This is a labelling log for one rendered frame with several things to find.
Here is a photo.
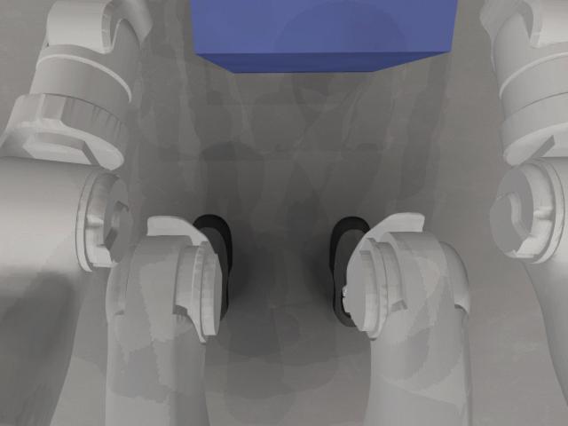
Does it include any carton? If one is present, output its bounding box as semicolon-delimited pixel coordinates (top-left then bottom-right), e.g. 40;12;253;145
190;0;458;74

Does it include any left robot thigh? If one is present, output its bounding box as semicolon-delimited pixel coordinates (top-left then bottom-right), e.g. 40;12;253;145
106;235;222;426

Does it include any robot left shin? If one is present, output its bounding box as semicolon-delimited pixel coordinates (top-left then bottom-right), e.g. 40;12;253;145
106;216;215;323

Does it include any left robot forearm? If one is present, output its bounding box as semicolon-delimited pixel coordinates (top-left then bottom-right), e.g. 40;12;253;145
0;0;153;170

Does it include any robot right upper arm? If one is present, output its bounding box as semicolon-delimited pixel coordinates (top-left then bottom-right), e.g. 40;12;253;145
489;156;568;406

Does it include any right robot forearm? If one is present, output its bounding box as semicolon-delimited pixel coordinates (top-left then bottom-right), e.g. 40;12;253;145
479;0;568;166

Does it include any robot left upper arm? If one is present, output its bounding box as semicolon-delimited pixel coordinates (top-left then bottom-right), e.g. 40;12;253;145
0;156;132;426

